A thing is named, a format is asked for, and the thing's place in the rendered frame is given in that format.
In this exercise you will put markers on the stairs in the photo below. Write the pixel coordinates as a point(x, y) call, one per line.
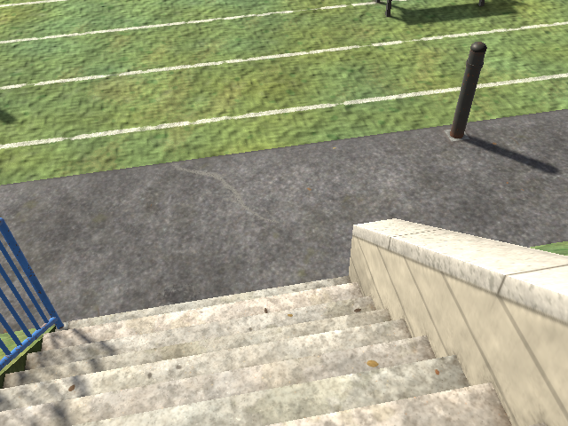
point(311, 354)

